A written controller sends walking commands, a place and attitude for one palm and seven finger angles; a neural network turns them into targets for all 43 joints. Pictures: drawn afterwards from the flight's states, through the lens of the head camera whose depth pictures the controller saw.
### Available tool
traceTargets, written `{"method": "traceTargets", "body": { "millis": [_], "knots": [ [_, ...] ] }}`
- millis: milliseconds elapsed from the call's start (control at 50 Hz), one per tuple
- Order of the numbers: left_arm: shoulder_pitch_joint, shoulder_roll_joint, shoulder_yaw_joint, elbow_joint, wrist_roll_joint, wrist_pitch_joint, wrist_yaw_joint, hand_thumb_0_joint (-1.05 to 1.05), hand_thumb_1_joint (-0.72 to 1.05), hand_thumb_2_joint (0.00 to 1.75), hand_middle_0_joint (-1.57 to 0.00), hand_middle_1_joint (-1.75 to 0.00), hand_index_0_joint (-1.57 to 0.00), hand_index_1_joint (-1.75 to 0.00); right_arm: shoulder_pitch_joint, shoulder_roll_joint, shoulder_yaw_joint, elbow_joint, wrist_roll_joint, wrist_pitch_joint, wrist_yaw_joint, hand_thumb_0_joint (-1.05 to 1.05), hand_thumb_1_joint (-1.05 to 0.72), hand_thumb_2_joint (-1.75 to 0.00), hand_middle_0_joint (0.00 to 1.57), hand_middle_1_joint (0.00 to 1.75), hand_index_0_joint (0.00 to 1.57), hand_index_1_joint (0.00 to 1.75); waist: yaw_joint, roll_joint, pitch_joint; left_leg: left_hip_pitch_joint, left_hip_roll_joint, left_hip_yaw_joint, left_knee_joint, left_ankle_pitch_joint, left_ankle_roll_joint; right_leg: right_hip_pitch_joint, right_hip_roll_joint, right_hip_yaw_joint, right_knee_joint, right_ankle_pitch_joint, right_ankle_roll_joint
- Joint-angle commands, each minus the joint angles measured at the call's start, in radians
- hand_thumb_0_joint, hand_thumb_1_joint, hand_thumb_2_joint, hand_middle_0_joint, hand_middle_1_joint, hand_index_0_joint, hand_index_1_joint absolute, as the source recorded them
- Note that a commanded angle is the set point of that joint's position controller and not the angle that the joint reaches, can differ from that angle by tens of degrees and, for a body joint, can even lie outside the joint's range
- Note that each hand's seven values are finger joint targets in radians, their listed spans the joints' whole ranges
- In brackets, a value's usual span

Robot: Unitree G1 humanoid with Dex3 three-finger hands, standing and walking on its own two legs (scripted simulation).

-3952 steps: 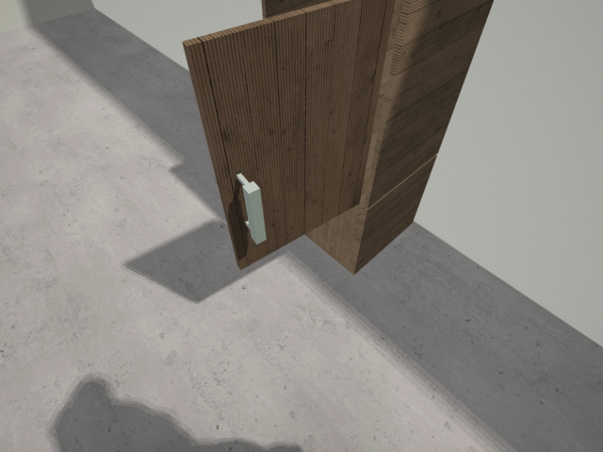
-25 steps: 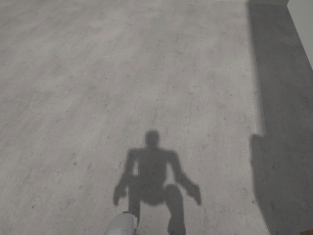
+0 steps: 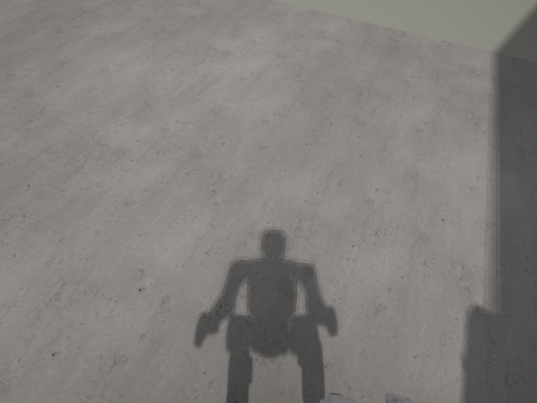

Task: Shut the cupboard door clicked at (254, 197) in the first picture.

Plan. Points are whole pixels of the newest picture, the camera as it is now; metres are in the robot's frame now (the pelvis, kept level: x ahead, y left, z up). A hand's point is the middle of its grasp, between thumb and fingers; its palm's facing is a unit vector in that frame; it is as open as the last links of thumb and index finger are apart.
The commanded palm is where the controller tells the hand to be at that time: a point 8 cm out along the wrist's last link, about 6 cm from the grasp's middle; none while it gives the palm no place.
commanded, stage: turn to face it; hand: left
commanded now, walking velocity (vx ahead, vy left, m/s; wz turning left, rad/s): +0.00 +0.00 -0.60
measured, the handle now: out of the picture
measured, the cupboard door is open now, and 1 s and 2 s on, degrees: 0 0 0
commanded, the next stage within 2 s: none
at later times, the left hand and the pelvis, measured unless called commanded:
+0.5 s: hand (173, 376) +0.18 +0.18 -0.18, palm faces -0.25 -0.95 -0.21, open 7.3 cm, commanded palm none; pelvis +0.06 +0.00 -0.01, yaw -18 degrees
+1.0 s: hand (234, 333) +0.25 +0.09 -0.16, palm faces -0.55 -0.80 -0.23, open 7.3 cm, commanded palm none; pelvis +0.06 -0.02 +0.00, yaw -35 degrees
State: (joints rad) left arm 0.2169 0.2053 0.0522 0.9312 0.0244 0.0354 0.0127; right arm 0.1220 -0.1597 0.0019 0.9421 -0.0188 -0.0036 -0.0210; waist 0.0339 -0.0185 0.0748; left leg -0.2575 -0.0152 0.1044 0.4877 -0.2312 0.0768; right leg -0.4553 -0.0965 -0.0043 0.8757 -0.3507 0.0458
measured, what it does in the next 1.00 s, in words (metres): steps on the spot, turning right: right foot, then left foot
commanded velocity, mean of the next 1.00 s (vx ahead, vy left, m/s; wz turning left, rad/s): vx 0.00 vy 0.00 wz -0.60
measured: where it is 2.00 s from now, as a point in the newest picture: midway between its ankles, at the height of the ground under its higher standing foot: outside the picture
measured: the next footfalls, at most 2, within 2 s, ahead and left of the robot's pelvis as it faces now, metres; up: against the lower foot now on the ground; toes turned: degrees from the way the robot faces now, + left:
right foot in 0.12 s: +0.07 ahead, -0.14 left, +0.00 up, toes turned -9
left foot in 0.42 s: +0.13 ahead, +0.11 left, +0.00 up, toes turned -14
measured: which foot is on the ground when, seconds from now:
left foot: down 0.00-0.14, up 0.16-0.40, down 0.42-0.76, up 0.78-1.00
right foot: up 0.00-0.10, down 0.12-0.42, up 0.44-0.74, down 0.76-1.00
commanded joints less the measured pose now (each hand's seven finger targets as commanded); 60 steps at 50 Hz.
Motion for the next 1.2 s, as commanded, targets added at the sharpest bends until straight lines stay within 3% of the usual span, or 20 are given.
{"method": "traceTargets", "body": {
  "millis": [0, 80, 120, 160, 220, 360, 400, 420, 520, 680, 700, 740, 760, 860, 980, 1040, 1060, 1080, 1100, 1180],
  "knots": [
    [0.085, 0.042, 0.013, -0.022, 0.004, 0.005, -0.009, 0.00, 0.90, 0.90, -0.20, -0.30, -0.20, -0.30, 0.045, -0.174, -0.061, -0.021, -0.006, 0.004, -0.012, 0.00, -0.90, -0.90, 0.20, 0.30, 0.20, 0.30, -0.020, 0.142, -0.043, -0.007, 0.304, -0.132, -0.166, 0.164, 0.087, 0.126, 0.049, -0.046, -0.133, 0.021, -0.005],
    [0.139, 0.086, 0.037, -0.029, 0.007, -0.012, -0.015, 0.00, 0.90, 0.90, -0.20, -0.30, -0.20, -0.30, 0.041, -0.174, -0.080, -0.030, 0.002, 0.014, -0.010, 0.00, -0.90, -0.90, 0.20, 0.30, 0.20, 0.30, 0.007, 0.058, -0.066, -0.012, 0.243, -0.041, 0.049, 0.135, -0.002, 0.248, 0.037, 0.012, -0.385, 0.288, -0.042],
    [0.158, 0.201, 0.055, -0.030, 0.012, -0.031, -0.008, 0.00, 0.90, 0.90, -0.20, -0.30, -0.20, -0.30, 0.048, -0.097, -0.069, -0.063, 0.009, 0.015, -0.004, 0.00, -0.90, -0.90, 0.20, 0.30, 0.20, 0.30, 0.012, -0.229, -0.077, -0.219, 0.026, 0.053, 0.383, -0.334, -0.106, 0.353, -0.261, 0.376, -0.518, 0.733, -0.224],
    [0.142, 0.189, 0.066, -0.027, 0.008, -0.030, 0.013, 0.00, 0.90, 0.90, -0.20, -0.30, -0.20, -0.30, 0.011, -0.118, -0.068, -0.077, 0.008, 0.024, -0.015, 0.00, -0.90, -0.90, 0.20, 0.30, 0.20, 0.30, 0.021, -0.241, -0.136, -0.320, 0.044, -0.098, 0.598, -0.364, -0.111, 0.433, -0.251, 0.434, -0.499, 0.792, -0.309],
    [0.065, 0.166, 0.067, -0.057, 0.005, -0.021, 0.018, 0.00, 0.90, 0.90, -0.20, -0.30, -0.20, -0.30, 0.023, -0.115, -0.065, -0.072, 0.011, 0.022, -0.012, 0.00, -0.90, -0.90, 0.20, 0.30, 0.20, 0.30, -0.005, -0.094, -0.167, -0.287, 0.063, -0.122, 0.563, -0.272, -0.127, 0.419, -0.177, 0.303, -0.471, 0.679, -0.267],
    [-0.043, 0.178, 0.075, -0.084, -0.003, 0.004, -0.002, 0.00, 0.90, 0.90, -0.20, -0.30, -0.20, -0.30, 0.174, -0.121, -0.064, -0.047, 0.012, 0.009, -0.018, 0.00, -0.90, -0.90, 0.20, 0.30, 0.20, 0.30, -0.072, -0.112, -0.131, 0.090, 0.023, -0.069, -0.011, -0.003, -0.127, 0.139, -0.052, 0.286, -0.405, 0.373, -0.154],
    [-0.015, 0.083, 0.053, -0.120, -0.018, 0.011, -0.017, 0.00, 0.90, 0.90, -0.20, -0.30, -0.20, -0.30, 0.207, -0.277, -0.089, -0.058, -0.009, -0.009, -0.024, 0.00, -0.90, -0.90, 0.20, 0.30, 0.20, 0.30, -0.071, 0.315, -0.144, 0.241, 0.375, -0.426, -0.207, 0.098, 0.003, -0.104, 0.157, 0.093, -0.120, -0.099, -0.048],
    [-0.040, 0.106, 0.051, -0.140, -0.009, 0.005, -0.023, 0.00, 0.90, 0.90, -0.20, -0.30, -0.20, -0.30, 0.224, -0.301, -0.090, -0.073, -0.011, -0.003, -0.028, 0.00, -0.90, -0.90, 0.20, 0.30, 0.20, 0.30, -0.087, 0.277, -0.128, 0.150, 0.483, -0.484, -0.211, 0.180, 0.090, -0.084, 0.133, 0.040, 0.068, -0.265, -0.032],
    [-0.072, 0.098, 0.049, -0.115, -0.009, 0.023, -0.047, 0.00, 0.90, 0.90, -0.20, -0.30, -0.20, -0.30, 0.127, -0.239, -0.071, -0.088, -0.016, -0.004, -0.031, 0.00, -0.90, -0.90, 0.20, 0.30, 0.20, 0.30, -0.039, 0.176, -0.095, 0.166, 0.351, -0.176, -0.122, 0.510, 0.068, -0.069, 0.070, -0.005, 0.177, -0.145, 0.001],
    [-0.067, 0.107, 0.040, -0.131, -0.005, 0.008, -0.051, 0.00, 0.90, 0.90, -0.20, -0.30, -0.20, -0.30, 0.134, -0.273, -0.097, -0.070, -0.008, 0.011, -0.010, 0.00, -0.90, -0.90, 0.20, 0.30, 0.20, 0.30, -0.037, 0.196, -0.105, 0.111, 0.344, -0.032, 0.008, 0.409, -0.004, 0.204, 0.110, -0.104, -0.305, 0.063, -0.038],
    [-0.001, 0.136, 0.049, -0.116, -0.003, 0.003, -0.048, 0.00, 0.90, 0.90, -0.20, -0.30, -0.20, -0.30, 0.113, -0.275, -0.100, -0.080, -0.002, 0.012, -0.006, 0.00, -0.90, -0.90, 0.20, 0.30, 0.20, 0.30, 0.001, 0.146, -0.123, 0.039, 0.317, 0.005, 0.103, 0.316, -0.044, 0.326, 0.091, -0.081, -0.421, 0.187, -0.052],
    [0.106, 0.305, 0.080, -0.085, 0.004, -0.017, -0.023, 0.00, 0.90, 0.90, -0.20, -0.30, -0.20, -0.30, 0.060, -0.159, -0.075, -0.148, 0.006, 0.016, 0.004, 0.00, -0.90, -0.90, 0.20, 0.30, 0.20, 0.30, 0.056, -0.274, -0.144, -0.340, 0.092, 0.071, 0.520, -0.408, -0.150, 0.535, -0.287, 0.378, -0.511, 0.745, -0.223],
    [0.127, 0.305, 0.079, -0.084, -0.007, -0.015, -0.010, 0.00, 0.90, 0.90, -0.20, -0.30, -0.20, -0.30, 0.029, -0.186, -0.071, -0.151, 0.006, 0.033, -0.010, 0.00, -0.90, -0.90, 0.20, 0.30, 0.20, 0.30, 0.064, -0.201, -0.147, -0.357, 0.108, -0.075, 0.643, -0.401, -0.146, 0.471, -0.302, 0.400, -0.511, 0.732, -0.287],
    [-0.085, 0.217, 0.059, -0.150, 0.003, -0.008, 0.001, 0.00, 0.90, 0.90, -0.20, -0.30, -0.20, -0.30, 0.076, -0.167, -0.071, -0.106, 0.003, 0.037, -0.001, 0.00, -0.90, -0.90, 0.20, 0.30, 0.20, 0.30, -0.037, -0.123, -0.125, -0.253, 0.110, -0.093, 0.578, -0.200, -0.162, 0.302, -0.135, 0.225, -0.500, 0.489, -0.231],
    [-0.051, 0.235, 0.071, -0.140, 0.007, -0.002, -0.009, 0.00, 0.90, 0.90, -0.20, -0.30, -0.20, -0.30, 0.063, -0.153, -0.071, -0.130, 0.009, 0.030, -0.002, 0.00, -0.90, -0.90, 0.20, 0.30, 0.20, 0.30, -0.021, -0.129, -0.114, -0.151, 0.050, -0.075, 0.308, -0.191, -0.151, 0.247, -0.110, 0.330, -0.496, 0.384, -0.235],
    [-0.091, 0.216, 0.071, -0.139, -0.001, 0.005, -0.011, 0.00, 0.90, 0.90, -0.20, -0.30, -0.20, -0.30, 0.156, -0.159, -0.069, -0.105, 0.014, 0.014, -0.012, 0.00, -0.90, -0.90, 0.20, 0.30, 0.20, 0.30, -0.074, -0.121, -0.137, 0.036, 0.041, -0.079, 0.025, -0.041, -0.140, 0.163, -0.067, 0.340, -0.410, 0.351, -0.169],
    [-0.089, 0.178, 0.064, -0.150, -0.009, 0.010, -0.013, 0.00, 0.90, 0.90, -0.20, -0.30, -0.20, -0.30, 0.186, -0.202, -0.073, -0.097, 0.008, 0.001, -0.017, 0.00, -0.90, -0.90, 0.20, 0.30, 0.20, 0.30, -0.083, -0.010, -0.151, 0.155, 0.118, -0.154, -0.127, -0.014, -0.113, 0.056, 0.010, 0.287, -0.330, 0.244, -0.119],
    [-0.050, 0.114, 0.052, -0.169, -0.018, 0.015, -0.025, 0.00, 0.90, 0.90, -0.20, -0.30, -0.20, -0.30, 0.188, -0.304, -0.090, -0.107, -0.008, -0.006, -0.020, 0.00, -0.90, -0.90, 0.20, 0.30, 0.20, 0.30, -0.074, 0.287, -0.150, 0.244, 0.367, -0.410, -0.210, 0.039, -0.017, -0.114, 0.159, 0.133, -0.123, -0.068, -0.054],
    [-0.077, 0.130, 0.049, -0.186, -0.008, 0.008, -0.031, 0.00, 0.90, 0.90, -0.20, -0.30, -0.20, -0.30, 0.207, -0.332, -0.092, -0.125, -0.010, -0.001, -0.024, 0.00, -0.90, -0.90, 0.20, 0.30, 0.20, 0.30, -0.090, 0.291, -0.131, 0.160, 0.504, -0.494, -0.226, 0.141, 0.080, -0.115, 0.144, 0.045, 0.094, -0.272, -0.031],
    [-0.060, 0.126, 0.058, -0.134, -0.004, 0.020, -0.051, 0.00, 0.90, 0.90, -0.20, -0.30, -0.20, -0.30, 0.094, -0.246, -0.068, -0.144, -0.015, -0.007, -0.030, 0.00, -0.90, -0.90, 0.20, 0.30, 0.20, 0.30, -0.030, 0.188, -0.110, 0.148, 0.365, -0.199, -0.139, 0.431, 0.060, -0.114, 0.077, 0.027, 0.292, -0.141, 0.006]
  ]
}}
